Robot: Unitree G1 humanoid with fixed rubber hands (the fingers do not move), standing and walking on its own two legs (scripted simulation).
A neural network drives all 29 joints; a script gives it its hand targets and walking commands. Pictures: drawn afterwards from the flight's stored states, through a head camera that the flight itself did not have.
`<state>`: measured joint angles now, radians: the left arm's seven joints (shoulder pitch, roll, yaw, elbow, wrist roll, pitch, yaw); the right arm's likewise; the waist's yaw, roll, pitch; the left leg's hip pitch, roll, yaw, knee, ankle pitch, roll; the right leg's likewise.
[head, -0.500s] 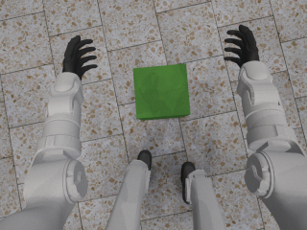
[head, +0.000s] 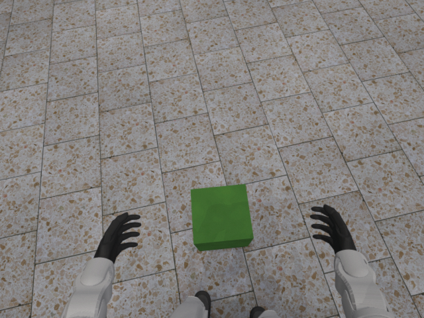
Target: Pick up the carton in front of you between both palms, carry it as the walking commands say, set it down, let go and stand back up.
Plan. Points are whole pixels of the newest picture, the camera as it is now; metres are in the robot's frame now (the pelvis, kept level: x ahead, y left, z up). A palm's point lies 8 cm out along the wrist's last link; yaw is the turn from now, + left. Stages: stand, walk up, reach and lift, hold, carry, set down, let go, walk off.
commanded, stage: let go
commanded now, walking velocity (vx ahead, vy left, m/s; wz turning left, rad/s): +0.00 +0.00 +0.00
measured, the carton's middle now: (221, 219) +0.43 +0.04 -0.62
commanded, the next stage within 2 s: stand in 0.74 s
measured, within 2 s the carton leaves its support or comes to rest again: neither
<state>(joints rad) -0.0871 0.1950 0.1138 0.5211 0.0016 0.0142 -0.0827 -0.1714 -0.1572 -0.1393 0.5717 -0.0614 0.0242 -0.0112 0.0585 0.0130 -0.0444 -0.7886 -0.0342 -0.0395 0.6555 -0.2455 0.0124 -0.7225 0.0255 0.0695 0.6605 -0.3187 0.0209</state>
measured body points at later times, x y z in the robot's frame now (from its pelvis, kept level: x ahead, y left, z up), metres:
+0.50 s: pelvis +0.02 -0.03 +0.03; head +0.04 -0.02 +0.48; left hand +0.20 +0.21 -0.05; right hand +0.20 -0.26 -0.05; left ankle +0.02 +0.11 -0.71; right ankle -0.02 -0.13 -0.71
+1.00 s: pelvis +0.03 +0.00 +0.02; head +0.04 +0.02 +0.47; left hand +0.17 +0.28 -0.08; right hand +0.17 -0.30 -0.06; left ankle +0.02 +0.11 -0.71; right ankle -0.02 -0.13 -0.71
